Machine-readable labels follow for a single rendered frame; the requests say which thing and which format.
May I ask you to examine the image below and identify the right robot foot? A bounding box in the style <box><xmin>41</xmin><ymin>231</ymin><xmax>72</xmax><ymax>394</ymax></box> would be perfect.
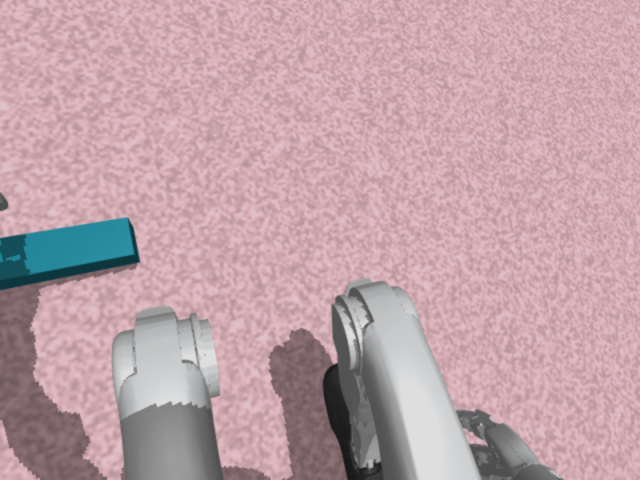
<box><xmin>323</xmin><ymin>363</ymin><xmax>384</xmax><ymax>480</ymax></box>

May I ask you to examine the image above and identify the right robot hand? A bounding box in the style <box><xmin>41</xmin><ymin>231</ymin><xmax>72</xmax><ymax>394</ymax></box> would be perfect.
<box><xmin>456</xmin><ymin>409</ymin><xmax>541</xmax><ymax>480</ymax></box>

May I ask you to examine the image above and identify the right robot arm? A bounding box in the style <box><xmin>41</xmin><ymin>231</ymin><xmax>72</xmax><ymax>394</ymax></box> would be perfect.
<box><xmin>513</xmin><ymin>464</ymin><xmax>564</xmax><ymax>480</ymax></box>

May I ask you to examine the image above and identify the carton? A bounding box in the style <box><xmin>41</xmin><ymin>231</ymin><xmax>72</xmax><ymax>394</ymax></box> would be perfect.
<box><xmin>0</xmin><ymin>217</ymin><xmax>140</xmax><ymax>290</ymax></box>

